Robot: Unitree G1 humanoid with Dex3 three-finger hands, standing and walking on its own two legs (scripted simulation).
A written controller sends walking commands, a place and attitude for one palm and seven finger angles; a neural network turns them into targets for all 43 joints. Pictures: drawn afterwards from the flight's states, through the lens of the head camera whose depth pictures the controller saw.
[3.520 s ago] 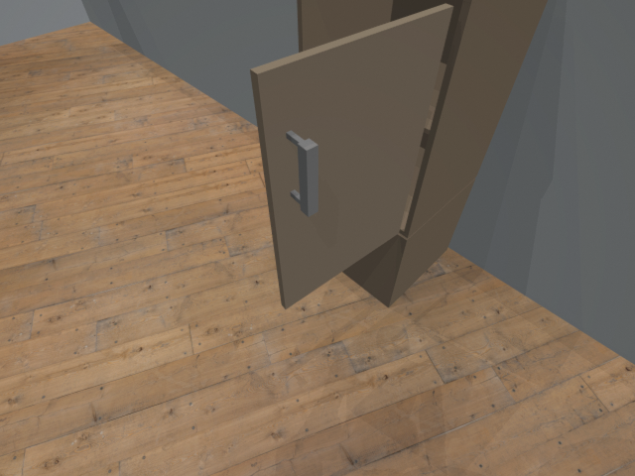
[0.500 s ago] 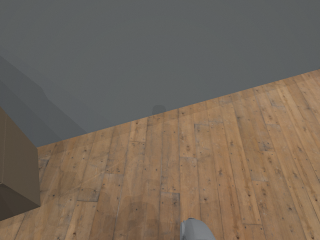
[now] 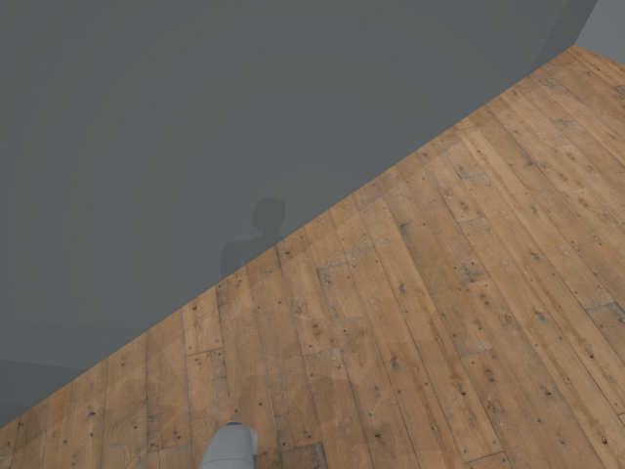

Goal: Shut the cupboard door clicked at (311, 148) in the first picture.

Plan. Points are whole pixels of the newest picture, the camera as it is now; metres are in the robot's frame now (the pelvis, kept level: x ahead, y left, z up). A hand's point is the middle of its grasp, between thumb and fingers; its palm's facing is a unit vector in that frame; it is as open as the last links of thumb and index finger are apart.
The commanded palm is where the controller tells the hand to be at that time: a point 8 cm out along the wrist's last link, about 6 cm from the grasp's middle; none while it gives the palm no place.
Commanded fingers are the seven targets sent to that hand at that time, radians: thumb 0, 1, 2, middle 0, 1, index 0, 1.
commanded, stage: walk to a spot facing it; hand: left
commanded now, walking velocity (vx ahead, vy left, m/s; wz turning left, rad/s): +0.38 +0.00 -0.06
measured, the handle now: out of the picture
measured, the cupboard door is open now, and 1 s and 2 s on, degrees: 84 84 84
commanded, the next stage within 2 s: turn to face it in 0.20 s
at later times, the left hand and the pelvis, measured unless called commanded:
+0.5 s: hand (211, 388) +0.25 +0.18 -0.18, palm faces +0.04 -0.99 -0.15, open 7.4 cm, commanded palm none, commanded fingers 0.00 0.90 0.90 -0.20 -0.30 -0.20 -0.30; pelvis +0.26 +0.03 +0.00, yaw -2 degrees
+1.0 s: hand (250, 279) +0.44 +0.14 -0.15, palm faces +0.26 -0.94 -0.24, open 7.3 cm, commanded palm none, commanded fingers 0.00 0.90 0.90 -0.20 -0.30 -0.20 -0.30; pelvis +0.37 -0.06 +0.00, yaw +18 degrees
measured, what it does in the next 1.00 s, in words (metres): walks ahead, turning left: left foot, then right foot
